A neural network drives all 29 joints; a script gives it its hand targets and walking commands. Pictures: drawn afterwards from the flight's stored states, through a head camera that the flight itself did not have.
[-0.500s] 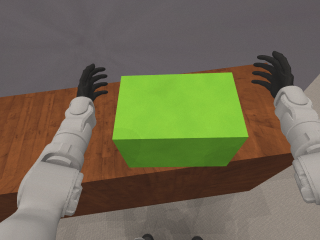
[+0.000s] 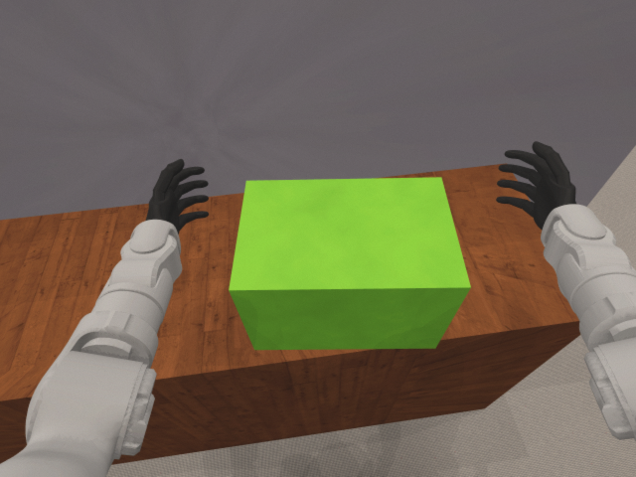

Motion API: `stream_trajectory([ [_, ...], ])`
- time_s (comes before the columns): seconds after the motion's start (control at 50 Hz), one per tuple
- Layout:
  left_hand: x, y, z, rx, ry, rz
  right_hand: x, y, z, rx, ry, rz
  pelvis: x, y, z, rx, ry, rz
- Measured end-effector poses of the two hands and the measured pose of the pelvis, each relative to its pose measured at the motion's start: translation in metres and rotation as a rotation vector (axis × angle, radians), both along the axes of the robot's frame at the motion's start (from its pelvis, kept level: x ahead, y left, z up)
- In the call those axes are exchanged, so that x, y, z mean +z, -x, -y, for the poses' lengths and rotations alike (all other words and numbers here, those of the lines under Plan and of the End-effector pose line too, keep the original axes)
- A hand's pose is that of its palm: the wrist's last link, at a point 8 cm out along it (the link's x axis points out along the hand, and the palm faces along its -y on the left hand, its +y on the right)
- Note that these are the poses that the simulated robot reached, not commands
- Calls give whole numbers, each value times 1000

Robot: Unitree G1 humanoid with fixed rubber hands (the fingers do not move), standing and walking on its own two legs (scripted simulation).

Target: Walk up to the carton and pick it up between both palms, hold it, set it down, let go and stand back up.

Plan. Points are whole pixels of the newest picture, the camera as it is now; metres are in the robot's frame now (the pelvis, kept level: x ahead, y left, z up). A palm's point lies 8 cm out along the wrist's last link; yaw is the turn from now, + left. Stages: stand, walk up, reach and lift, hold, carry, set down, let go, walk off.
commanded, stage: set down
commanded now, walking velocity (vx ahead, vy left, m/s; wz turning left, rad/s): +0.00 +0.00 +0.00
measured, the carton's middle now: (344, 267) +0.44 +0.00 -0.05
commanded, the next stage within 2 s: none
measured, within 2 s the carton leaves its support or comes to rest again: neither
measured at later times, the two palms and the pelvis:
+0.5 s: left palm (159, 290) +0.36 +0.24 +0.03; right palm (549, 284) +0.37 -0.25 +0.03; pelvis +0.01 +0.00 +0.00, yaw +1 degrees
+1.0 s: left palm (153, 366) +0.28 +0.25 -0.02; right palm (558, 365) +0.28 -0.26 -0.02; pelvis +0.01 +0.00 +0.00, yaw +1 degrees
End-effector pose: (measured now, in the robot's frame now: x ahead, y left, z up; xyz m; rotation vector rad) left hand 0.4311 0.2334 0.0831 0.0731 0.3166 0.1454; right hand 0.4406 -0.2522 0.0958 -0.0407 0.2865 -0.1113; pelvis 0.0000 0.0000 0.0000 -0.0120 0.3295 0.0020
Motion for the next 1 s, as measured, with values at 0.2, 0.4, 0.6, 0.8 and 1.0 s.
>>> stream_trajectory([
  [0.2, -36, 27, -5, 5, -1, -17, -41, 25, -12, 15, -23, -29, -2, 1, -1, 10, 4, 10],
  [0.4, -49, 57, -7, -5, 4, -7, -61, 57, -8, 0, -37, -20, 2, -4, -4, 11, 2, 60],
  [0.6, -59, 89, -9, -11, 5, -5, -69, 92, 6, -14, -30, -27, 7, -9, -3, 14, -4, 137],
  [0.8, -86, 127, -10, 1, 4, -23, -92, 132, 7, -17, -36, -49, 6, -12, -2, 16, -8, 185],
  [1.0, -102, 152, -13, 12, -3, -19, -113, 160, 3, -15, -37, -52, 3, -12, -3, 15, -10, 204],
])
